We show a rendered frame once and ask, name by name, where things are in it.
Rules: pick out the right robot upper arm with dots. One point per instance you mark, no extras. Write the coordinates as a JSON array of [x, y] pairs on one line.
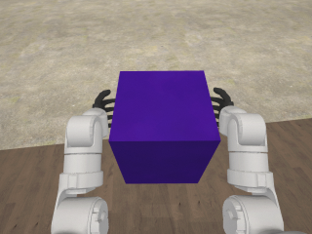
[[252, 214]]

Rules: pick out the left robot forearm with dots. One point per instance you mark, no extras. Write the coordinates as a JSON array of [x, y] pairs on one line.
[[82, 160]]

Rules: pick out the right robot forearm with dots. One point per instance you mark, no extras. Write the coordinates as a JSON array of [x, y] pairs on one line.
[[247, 145]]

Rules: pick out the left robot upper arm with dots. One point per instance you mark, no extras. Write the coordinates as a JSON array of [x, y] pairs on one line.
[[81, 215]]

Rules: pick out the carton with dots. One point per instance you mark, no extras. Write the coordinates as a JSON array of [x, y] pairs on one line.
[[163, 127]]

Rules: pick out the right robot hand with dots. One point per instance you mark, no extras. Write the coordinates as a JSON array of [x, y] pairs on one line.
[[223, 102]]

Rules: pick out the left robot hand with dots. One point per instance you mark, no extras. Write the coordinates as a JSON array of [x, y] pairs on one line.
[[100, 103]]

